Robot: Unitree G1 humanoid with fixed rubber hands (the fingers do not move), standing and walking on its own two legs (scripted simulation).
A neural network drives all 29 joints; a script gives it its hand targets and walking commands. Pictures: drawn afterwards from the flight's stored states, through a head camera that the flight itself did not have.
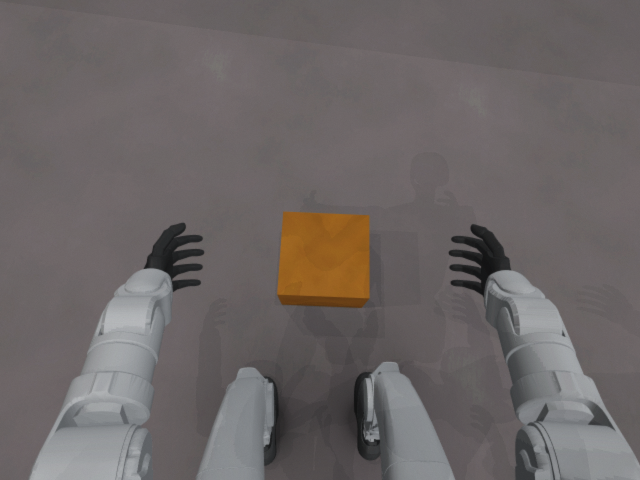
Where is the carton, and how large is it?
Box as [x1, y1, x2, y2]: [277, 212, 369, 307]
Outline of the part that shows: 283,212 277,294 281,303 361,307 369,297 368,215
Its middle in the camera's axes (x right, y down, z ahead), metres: +0.01 +0.06 +1.05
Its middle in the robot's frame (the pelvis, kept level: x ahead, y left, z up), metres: +0.52 -0.03 -0.61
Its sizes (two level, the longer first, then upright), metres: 0.225 0.218 0.159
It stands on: the floor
